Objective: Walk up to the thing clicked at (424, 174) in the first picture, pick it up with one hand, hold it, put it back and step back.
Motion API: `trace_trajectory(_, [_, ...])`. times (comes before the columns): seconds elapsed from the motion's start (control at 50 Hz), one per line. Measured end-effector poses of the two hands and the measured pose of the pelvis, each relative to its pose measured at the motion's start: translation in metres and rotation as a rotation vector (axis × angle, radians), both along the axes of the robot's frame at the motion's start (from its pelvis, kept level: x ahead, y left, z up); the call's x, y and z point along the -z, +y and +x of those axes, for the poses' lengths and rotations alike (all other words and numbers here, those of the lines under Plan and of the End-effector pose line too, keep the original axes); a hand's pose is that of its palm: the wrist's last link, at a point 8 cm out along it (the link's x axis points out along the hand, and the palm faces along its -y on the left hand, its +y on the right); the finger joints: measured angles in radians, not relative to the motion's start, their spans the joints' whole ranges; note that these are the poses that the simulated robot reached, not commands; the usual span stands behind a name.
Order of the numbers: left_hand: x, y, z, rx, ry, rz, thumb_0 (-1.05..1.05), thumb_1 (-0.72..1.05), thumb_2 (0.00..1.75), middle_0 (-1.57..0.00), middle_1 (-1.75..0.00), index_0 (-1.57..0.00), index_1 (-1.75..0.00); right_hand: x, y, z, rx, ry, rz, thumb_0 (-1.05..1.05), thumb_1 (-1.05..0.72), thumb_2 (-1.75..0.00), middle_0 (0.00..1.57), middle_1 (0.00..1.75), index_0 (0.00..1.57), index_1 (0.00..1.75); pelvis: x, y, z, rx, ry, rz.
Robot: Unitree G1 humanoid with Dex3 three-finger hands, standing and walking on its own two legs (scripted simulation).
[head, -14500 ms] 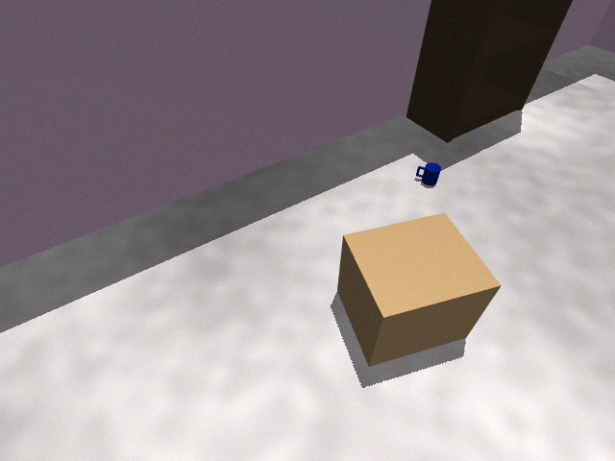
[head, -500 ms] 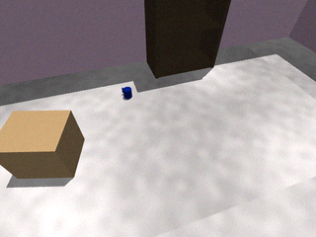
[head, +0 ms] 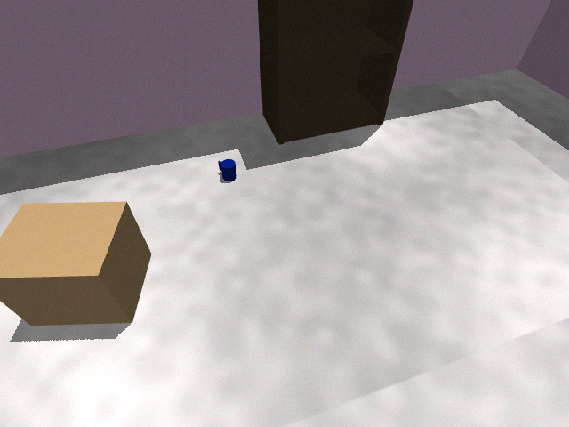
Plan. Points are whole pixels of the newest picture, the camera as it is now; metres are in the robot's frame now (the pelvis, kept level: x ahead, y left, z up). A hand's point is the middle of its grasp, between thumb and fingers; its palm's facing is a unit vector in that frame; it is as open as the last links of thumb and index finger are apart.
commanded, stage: stand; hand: left
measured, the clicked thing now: (226, 169) +1.52 +0.29 -0.74
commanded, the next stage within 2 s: walk up in 0.66 s
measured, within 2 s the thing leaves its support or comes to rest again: neither
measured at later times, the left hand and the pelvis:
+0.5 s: hand out of the picture +0.06 +0.26 -0.16, palm faces -0.02 -0.94 -0.34, open 7.4 cm; pelvis -0.01 +0.00 +0.00, yaw +0 degrees
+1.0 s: hand out of the picture +0.07 +0.37 -0.19, palm faces +0.06 -0.92 -0.38, open 7.4 cm; pelvis +0.07 +0.07 -0.03, yaw +2 degrees
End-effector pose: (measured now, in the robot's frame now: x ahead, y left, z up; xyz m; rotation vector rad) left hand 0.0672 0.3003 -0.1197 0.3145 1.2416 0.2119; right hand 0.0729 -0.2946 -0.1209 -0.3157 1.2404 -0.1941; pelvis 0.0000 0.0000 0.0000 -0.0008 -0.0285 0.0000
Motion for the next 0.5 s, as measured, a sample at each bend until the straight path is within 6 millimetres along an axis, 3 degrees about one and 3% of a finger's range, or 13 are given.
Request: trace_trajectory(0.5, [0.001,0.000,-0.012,0.006,-0.003,-0.004,0.01,0.90,0.90,-0.20,-0.30,-0.20,-0.30,-0.002,-0.002,-0.016,0.002,0.001,-0.006,0.00,-0.90,-0.90,0.20,0.30,0.21,0.30,0.000,0.000,-0.009,0.002,-0.011,-0.002])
